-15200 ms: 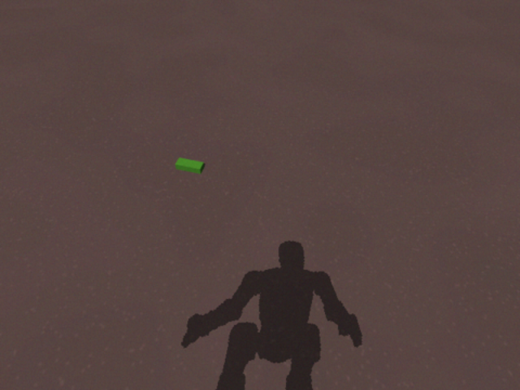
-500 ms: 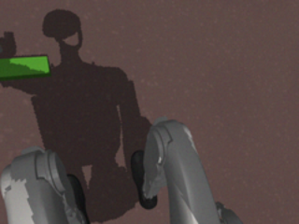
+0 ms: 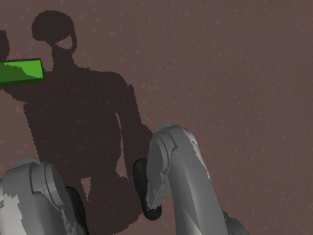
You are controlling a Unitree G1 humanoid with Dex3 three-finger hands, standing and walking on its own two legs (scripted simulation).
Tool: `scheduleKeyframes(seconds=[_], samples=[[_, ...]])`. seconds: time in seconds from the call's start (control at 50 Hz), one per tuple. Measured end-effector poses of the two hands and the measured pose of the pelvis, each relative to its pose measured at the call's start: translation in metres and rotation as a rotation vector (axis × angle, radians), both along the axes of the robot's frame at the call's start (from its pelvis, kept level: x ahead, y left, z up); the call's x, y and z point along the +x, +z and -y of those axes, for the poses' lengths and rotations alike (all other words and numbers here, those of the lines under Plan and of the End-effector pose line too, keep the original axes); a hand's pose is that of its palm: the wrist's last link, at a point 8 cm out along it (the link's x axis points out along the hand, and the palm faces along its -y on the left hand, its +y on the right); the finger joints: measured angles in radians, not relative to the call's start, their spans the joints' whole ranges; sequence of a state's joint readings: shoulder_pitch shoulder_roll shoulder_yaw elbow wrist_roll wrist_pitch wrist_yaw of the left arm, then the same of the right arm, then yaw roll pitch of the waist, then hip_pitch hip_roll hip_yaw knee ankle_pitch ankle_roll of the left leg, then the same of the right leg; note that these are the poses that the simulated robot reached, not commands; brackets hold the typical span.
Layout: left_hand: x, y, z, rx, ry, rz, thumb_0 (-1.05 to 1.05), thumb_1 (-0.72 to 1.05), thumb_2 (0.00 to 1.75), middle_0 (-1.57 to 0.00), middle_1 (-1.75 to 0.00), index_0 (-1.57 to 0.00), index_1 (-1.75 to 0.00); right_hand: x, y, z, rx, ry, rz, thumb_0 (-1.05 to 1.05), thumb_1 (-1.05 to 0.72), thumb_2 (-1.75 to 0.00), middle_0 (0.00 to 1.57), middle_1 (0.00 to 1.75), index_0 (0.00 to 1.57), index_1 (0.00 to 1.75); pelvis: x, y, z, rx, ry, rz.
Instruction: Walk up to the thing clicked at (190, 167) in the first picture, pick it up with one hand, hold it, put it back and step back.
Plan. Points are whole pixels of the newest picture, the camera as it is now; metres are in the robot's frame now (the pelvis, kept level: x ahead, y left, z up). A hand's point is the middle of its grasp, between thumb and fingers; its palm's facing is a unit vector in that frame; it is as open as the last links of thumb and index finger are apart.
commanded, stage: rise first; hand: left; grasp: from above
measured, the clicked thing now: (15, 73) +0.55 +0.24 -0.31
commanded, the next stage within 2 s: approach in 1.06 s
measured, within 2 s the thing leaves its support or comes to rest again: neither
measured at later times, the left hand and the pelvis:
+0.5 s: hand out of the picture +0.50 +0.28 -0.19, palm faces -0.47 -0.03 -0.88, open 13.9 cm; pelvis +0.00 +0.00 +0.00, yaw -1 degrees
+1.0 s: hand out of the picture +0.50 +0.29 -0.18, palm faces -0.47 -0.03 -0.88, open 13.9 cm; pelvis +0.00 +0.00 +0.00, yaw -1 degrees
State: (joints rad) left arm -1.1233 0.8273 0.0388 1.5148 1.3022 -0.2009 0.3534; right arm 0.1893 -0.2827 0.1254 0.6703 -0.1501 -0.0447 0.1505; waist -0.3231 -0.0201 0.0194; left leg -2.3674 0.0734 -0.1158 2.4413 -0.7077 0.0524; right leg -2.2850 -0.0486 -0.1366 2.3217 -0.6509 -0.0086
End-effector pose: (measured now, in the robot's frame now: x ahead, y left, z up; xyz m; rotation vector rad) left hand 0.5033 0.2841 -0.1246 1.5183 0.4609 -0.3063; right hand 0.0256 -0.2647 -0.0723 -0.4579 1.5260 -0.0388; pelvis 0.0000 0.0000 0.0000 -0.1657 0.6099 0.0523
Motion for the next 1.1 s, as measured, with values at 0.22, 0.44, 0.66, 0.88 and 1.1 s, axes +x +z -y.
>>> scheduleKeyframes(seconds=[0.22,0.44,0.66,0.88,1.1], samples=[[0.003,-0.005,0.007,-0.001,-0.012,-0.019,0.0,-0.48,0.96,-0.08,-1.06,-0.1,-1.03,-0.013,0.002,0.001,0.002,-0.003,-0.022,0.0,-0.92,-0.9,0.2,0.3,0.2,0.3,-0.002,-0.002,0.001,0.001,-0.003,0.009],[0.007,-0.009,0.006,0.002,-0.008,0.0,0.0,-0.48,0.97,-0.08,-1.05,-0.1,-1.02,-0.018,0.001,-0.001,0.006,0.0,-0.026,0.0,-0.91,-0.9,0.2,0.3,0.2,0.3,-0.002,-0.005,0.002,-0.005,-0.01,0.016],[0.004,-0.009,-0.001,0.001,0.004,-0.02,0.0,-0.47,0.96,-0.08,-1.05,-0.1,-1.02,-0.011,0.002,-0.004,0.003,0.013,-0.008,0.0,-0.91,-0.9,0.2,0.3,0.2,0.3,-0.002,-0.004,0.0,-0.015,-0.01,0.016],[0.003,-0.005,-0.003,0.0,-0.015,0.005,0.0,-0.47,0.97,-0.08,-1.04,-0.1,-1.01,-0.007,0.006,-0.006,-0.001,0.018,0.001,0.0,-0.91,-0.9,0.2,0.3,0.2,0.3,-0.001,-0.002,-0.002,-0.017,-0.003,0.011],[0.003,0.003,-0.003,0.012,0.0,-0.012,0.0,-0.47,0.97,-0.09,-1.02,-0.11,-1.0,-0.008,0.004,-0.005,0.015,0.019,0.009,0.0,-0.91,-0.9,0.2,0.3,0.2,0.3,-0.004,0.0,0.0,-0.008,-0.002,0.014]])
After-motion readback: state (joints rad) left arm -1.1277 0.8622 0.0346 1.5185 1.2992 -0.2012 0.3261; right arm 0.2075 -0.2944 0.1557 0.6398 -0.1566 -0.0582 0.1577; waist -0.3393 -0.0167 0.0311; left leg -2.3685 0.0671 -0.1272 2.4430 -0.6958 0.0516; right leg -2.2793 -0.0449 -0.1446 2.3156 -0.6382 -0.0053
